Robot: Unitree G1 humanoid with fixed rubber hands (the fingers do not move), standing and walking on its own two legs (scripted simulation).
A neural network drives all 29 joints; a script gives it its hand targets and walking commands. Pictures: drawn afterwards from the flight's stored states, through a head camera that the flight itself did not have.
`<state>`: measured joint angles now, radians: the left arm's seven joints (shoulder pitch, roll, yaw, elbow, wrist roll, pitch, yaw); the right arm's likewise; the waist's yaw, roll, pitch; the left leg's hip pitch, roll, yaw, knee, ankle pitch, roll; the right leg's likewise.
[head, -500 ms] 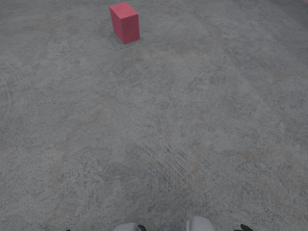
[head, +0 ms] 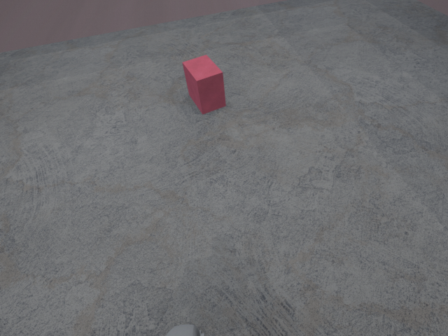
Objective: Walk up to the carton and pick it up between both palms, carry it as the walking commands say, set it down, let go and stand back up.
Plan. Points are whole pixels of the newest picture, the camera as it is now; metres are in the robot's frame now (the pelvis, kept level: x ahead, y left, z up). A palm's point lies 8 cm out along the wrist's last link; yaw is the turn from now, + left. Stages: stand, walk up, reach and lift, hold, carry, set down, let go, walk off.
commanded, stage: walk up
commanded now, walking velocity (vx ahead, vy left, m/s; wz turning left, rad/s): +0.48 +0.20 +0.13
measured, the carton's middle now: (204, 84) +1.79 +0.19 -0.64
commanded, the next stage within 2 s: none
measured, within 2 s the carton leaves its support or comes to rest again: neither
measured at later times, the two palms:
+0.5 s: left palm (86, 266) +0.30 +0.35 -0.14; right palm (313, 267) +0.27 -0.16 -0.11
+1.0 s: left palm (118, 196) +0.47 +0.30 -0.11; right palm (307, 182) +0.51 -0.21 -0.15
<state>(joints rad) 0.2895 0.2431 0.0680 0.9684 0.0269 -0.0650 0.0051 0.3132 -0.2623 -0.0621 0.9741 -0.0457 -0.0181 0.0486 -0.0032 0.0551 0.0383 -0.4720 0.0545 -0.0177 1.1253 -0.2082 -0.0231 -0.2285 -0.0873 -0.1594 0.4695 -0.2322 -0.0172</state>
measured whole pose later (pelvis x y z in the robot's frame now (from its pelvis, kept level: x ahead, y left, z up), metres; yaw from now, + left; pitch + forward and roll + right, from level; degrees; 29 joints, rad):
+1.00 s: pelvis +0.48 +0.04 +0.00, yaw +2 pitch +0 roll +3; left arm 0.32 0.21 0.06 1.03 0.02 -0.08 0.00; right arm 0.27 -0.25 -0.07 1.01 -0.04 -0.03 0.03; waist 0.02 0.04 0.04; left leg -0.50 0.09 0.02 1.09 -0.19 -0.02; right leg -0.21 -0.08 -0.13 0.43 -0.21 -0.02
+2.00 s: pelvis +0.96 +0.08 +0.00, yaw +2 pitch +0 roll +2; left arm 0.24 0.20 0.06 1.03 0.02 -0.08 0.00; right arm 0.31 -0.23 -0.07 1.04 -0.03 -0.04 0.02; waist 0.00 0.04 0.05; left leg -0.44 0.09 0.03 1.12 -0.26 -0.02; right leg -0.27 -0.08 -0.15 0.47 -0.20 -0.03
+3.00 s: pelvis +1.28 +0.11 +0.00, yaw +1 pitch +0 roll +3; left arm 0.23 0.17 0.04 1.03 0.01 -0.04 0.03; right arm 0.31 -0.22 -0.06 1.09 -0.02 0.01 -0.01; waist -0.01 0.04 0.04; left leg -0.40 0.05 0.05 0.97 -0.37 -0.05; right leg -0.23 -0.10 -0.12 0.45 -0.22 -0.01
